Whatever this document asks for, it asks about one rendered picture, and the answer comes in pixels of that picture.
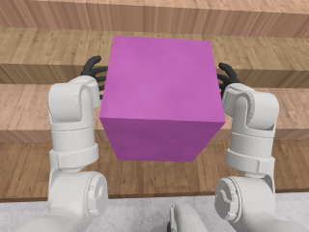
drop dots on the left robot hand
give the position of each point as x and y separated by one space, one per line
87 70

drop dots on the left robot forearm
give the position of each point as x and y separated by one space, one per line
71 119

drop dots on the right robot thigh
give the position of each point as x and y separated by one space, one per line
184 218

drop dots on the right robot forearm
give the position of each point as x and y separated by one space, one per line
253 128

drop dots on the right robot upper arm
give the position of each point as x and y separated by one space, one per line
248 205

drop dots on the left robot upper arm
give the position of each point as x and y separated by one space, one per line
75 199

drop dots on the carton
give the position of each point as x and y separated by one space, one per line
161 99

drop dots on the right robot hand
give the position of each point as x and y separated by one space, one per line
233 78

